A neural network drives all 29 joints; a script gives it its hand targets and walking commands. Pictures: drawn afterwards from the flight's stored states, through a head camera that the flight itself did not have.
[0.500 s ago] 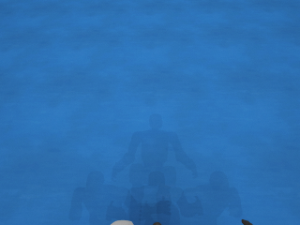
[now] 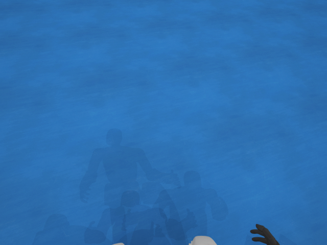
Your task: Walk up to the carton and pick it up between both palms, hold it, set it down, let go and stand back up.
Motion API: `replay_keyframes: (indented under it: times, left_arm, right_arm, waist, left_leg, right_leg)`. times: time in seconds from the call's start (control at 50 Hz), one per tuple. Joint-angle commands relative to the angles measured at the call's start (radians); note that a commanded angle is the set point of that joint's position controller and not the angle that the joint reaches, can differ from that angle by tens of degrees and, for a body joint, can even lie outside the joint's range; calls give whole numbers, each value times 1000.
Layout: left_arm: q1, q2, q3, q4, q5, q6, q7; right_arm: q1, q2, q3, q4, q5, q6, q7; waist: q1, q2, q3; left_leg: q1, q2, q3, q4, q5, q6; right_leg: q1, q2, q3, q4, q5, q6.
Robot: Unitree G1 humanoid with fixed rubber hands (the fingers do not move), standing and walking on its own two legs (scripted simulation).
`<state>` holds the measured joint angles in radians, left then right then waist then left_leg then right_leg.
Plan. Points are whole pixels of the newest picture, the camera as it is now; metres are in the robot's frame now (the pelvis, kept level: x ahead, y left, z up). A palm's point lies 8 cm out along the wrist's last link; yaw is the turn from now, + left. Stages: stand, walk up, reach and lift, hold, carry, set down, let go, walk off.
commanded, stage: walk up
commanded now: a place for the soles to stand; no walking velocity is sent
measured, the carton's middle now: out of the picture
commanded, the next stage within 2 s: none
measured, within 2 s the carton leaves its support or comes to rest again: neither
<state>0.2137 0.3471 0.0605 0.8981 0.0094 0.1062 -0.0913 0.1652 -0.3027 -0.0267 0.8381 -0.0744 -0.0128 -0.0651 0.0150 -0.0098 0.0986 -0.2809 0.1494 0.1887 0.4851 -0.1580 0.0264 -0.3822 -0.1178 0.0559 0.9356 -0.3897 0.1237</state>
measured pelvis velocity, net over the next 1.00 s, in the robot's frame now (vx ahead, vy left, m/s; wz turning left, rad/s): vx -0.14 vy -0.23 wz -0.99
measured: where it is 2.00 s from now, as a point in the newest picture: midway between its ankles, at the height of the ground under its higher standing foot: outside the picture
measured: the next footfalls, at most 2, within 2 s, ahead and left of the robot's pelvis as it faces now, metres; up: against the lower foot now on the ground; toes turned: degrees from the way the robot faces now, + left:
right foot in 0.10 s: +0.01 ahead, -0.20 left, +0.00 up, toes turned -8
left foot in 0.48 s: +0.03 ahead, -0.07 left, +0.00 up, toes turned -26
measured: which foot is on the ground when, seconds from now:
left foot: down 0.00-0.10, up 0.12-0.46, down 0.48-0.92, up 0.94-1.00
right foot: up 0.00-0.08, down 0.10-0.48, up 0.50-0.90, down 0.92-1.00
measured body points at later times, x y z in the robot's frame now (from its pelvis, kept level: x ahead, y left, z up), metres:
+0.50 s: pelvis -0.08 -0.10 +0.00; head -0.05 -0.12 +0.45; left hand +0.12 +0.12 -0.13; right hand -0.14 -0.40 -0.13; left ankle +0.00 -0.06 -0.74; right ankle -0.04 -0.20 -0.73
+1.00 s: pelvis -0.14 -0.23 -0.01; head -0.17 -0.27 +0.43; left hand +0.14 -0.14 -0.12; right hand -0.37 -0.45 -0.16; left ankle -0.02 -0.09 -0.69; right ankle -0.23 -0.33 -0.74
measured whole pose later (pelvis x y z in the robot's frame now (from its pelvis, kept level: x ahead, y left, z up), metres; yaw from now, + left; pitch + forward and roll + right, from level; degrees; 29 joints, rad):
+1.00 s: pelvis -0.14 -0.23 -0.01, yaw -57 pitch -1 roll +1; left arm 0.18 0.28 0.03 0.90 -0.01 0.02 -0.07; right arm 0.32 -0.39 -0.07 0.83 -0.06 0.04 -0.01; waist 0.03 0.08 0.07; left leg -0.33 0.20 0.12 0.95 -0.60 0.02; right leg -0.34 -0.04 0.00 0.66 -0.29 0.00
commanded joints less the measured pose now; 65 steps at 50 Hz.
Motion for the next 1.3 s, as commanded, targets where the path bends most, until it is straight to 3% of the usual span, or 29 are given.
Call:
replay_keyframes:
  times: [0.0, 0.04, 0.06, 0.08, 0.1, 0.12, 0.16, 0.2, 0.24, 0.34, 0.38, 0.42, 0.44, 0.46, 0.48, 0.5, 0.54, 0.58, 0.72, 0.84, 0.88, 0.9, 0.92, 0.94, 1.06, 1.18, 1.24, 1.26, 1.28]
  left_arm:
    - [6, 98, 8, -68, -15, -42, -10]
    - [62, 78, 17, -43, -7, -56, -3]
    - [114, 87, 15, -6, 0, -62, 7]
    - [174, 151, 42, -1, 4, -67, 22]
    - [179, 198, 43, -29, -2, -60, 37]
    - [94, 322, 73, -38, -13, -55, 49]
    - [-5, 220, 51, -62, -5, -55, 65]
    - [-32, 176, 45, -110, 20, -53, 56]
    - [-7, 135, 32, -118, 12, -55, 39]
    - [24, 147, 22, -137, 7, -50, 26]
    - [7, 147, 17, -132, 15, -47, 21]
    - [-20, 132, 8, -150, 7, -46, 19]
    - [2, 111, -2, -150, 10, -46, 14]
    - [61, 94, 3, -141, 7, -46, 15]
    - [98, 105, 14, -134, 24, -44, 18]
    - [74, 176, 34, -129, 66, -35, 12]
    - [110, 168, 37, -85, 73, -39, -3]
    - [109, 128, 21, -72, 55, -42, -24]
    - [-111, 88, -25, -97, 15, -38, -51]
    - [-83, 73, -18, -64, 4, -76, -42]
    - [64, 90, 4, -4, 7, -90, -12]
    - [189, 155, 25, 39, 1, -94, 15]
    - [235, 251, 52, 25, -2, -93, 34]
    - [222, 326, 72, 29, -25, -84, 47]
    - [36, 133, 22, -75, 7, -83, 35]
    - [69, 124, 31, -98, 18, -76, 16]
    - [29, 109, 18, -110, 15, -72, 15]
    - [32, 94, 9, -110, 11, -74, 15]
    - [70, 51, -8, -114, 12, -79, 14]
  right_arm:
    - [50, -269, -89, -32, 3, 1, 0]
    - [-15, -264, -86, -49, -2, 15, -1]
    - [-52, -244, -68, -54, 0, 25, 4]
    - [-34, -169, -45, -61, 15, 35, 16]
    - [22, -91, -27, -81, 19, 52, 29]
    - [-47, -69, -23, -121, 58, 61, 17]
    - [31, -128, -37, -66, 65, 47, 15]
    - [70, -168, -51, -29, 43, 29, 8]
    - [73, -151, -52, -60, 43, 21, 15]
    - [64, -105, -39, -105, 54, 15, 0]
    - [131, -93, -34, -96, 53, 17, -10]
    - [197, -100, -44, -66, 49, 3, -23]
    - [279, -144, -55, -53, 43, -2, -25]
    - [287, -202, -70, -64, 47, -4, -32]
    - [164, -258, -78, -99, 32, -5, -37]
    - [91, -218, -66, -85, 30, -14, -43]
    - [51, -107, -36, -84, 24, -40, -34]
    - [47, -103, -40, -94, 27, -48, -28]
    - [190, -222, -84, -59, -4, -48, -12]
    - [126, -257, -95, -74, -21, -21, 6]
    - [102, -214, -80, -58, -24, 3, 16]
    - [136, -137, -51, -45, -28, 16, 33]
    - [112, -59, -29, -117, -21, 24, 63]
    - [78, -78, -23, -191, 29, 29, 74]
    - [213, -136, -39, -108, 39, -15, 45]
    - [162, -90, -34, -160, 51, -18, 19]
    - [225, -71, -40, -158, 41, -31, 2]
    - [261, -83, -47, -156, 33, -36, -7]
    - [317, -136, -59, -149, 21, -41, -18]
  waist:
    - [-45, 261, -123]
    - [6, 199, -148]
    - [53, 75, -125]
    - [85, -79, -97]
    - [70, -304, -44]
    - [86, -394, -1]
    - [-1, -275, -5]
    - [-3, -226, -82]
    - [-1, -119, -107]
    - [15, -149, -62]
    - [-8, -209, -50]
    - [-30, -162, -46]
    - [-71, -87, -94]
    - [-53, 177, -174]
    - [-17, 206, -144]
    - [6, 111, -70]
    - [56, 38, -57]
    - [43, 111, -88]
    - [-71, 195, 23]
    - [-13, 213, -61]
    - [70, 80, -120]
    - [124, -130, -140]
    - [137, -316, -76]
    - [132, -336, -91]
    - [6, -153, -83]
    - [23, -121, -41]
    - [-36, -62, -43]
    - [-65, -27, -45]
    - [-81, 65, -65]
  left_leg:
    - [138, 212, -136, -198, -203, 170]
    - [66, 215, -86, -110, -160, 132]
    - [15, 147, -29, 19, -148, 108]
    - [-110, 42, 38, 234, -221, 56]
    - [-353, -87, 17, 435, -540, -4]
    - [-370, -128, -127, 500, -578, -7]
    - [-329, -120, -186, 534, -347, 0]
    - [-279, -156, -156, 554, -208, 10]
    - [-264, -191, -139, 525, -174, 1]
    - [-114, -216, -173, 219, -175, 18]
    - [-31, -220, -180, 100, -139, 33]
    - [188, -205, -183, -94, -79, 69]
    - [352, -133, -267, -157, -55, 94]
    - [376, 114, -517, -240, -270, 117]
    - [225, 369, -698, -391, -359, 215]
    - [90, 374, -638, -389, -350, 211]
    - [79, 181, -340, -257, -163, 97]
    - [121, 107, -208, -211, -115, 85]
    - [137, 211, -93, -293, -293, 174]
    - [153, 234, 48, -205, -300, 150]
    - [76, 186, 120, 50, -319, 117]
    - [-20, 94, 159, 354, -306, 72]
    - [-358, -32, 93, 573, -561, 4]
    - [-441, -66, -137, 629, -628, -11]
    - [-264, -83, -156, 463, -249, -32]
    - [-106, -165, -157, 240, -121, -18]
    - [169, -191, -168, 41, 8, -3]
    - [281, -161, -209, -21, 0, 12]
    - [378, 9, -402, -126, -170, 54]
  right_leg:
    - [18, 18, -106, -167, -55, -31]
    - [153, 48, -138, -336, 6, -72]
    - [214, 69, -118, -497, 99, -100]
    - [271, 49, 33, -640, 98, -145]
    - [270, -139, 383, -680, 172, -202]
    - [94, -214, 475, -767, 205, -309]
    - [153, -59, 274, -672, 347, -289]
    - [202, -19, 244, -616, 356, -264]
    - [209, -13, 276, -612, 287, -276]
    - [116, 8, 421, -647, 129, -265]
    - [90, 26, 483, -684, 82, -202]
    - [-67, 99, 482, -708, -53, -127]
    - [-164, 153, 451, -638, -124, -83]
    - [-197, 241, 302, -325, -108, -66]
    - [-241, 254, 124, 17, -69, -25]
    - [-227, 147, 115, 176, -9, 2]
    - [-193, 118, 148, 236, 168, -6]
    - [-201, 110, 117, 243, 207, -16]
    - [-218, -19, -47, -33, 106, -2]
    - [24, 4, -151, -272, 71, -81]
    - [221, 67, -181, -413, 87, -112]
    - [325, 81, -67, -520, 109, -150]
    - [409, -89, 327, -605, 171, -227]
    - [381, -160, 536, -683, 96, -340]
    - [206, -3, 306, -628, 222, -328]
    - [36, 39, 415, -610, 99, -313]
    - [-115, 103, 450, -555, -64, -243]
    - [-194, 137, 441, -501, -154, -206]
    - [-274, 204, 377, -349, -179, -142]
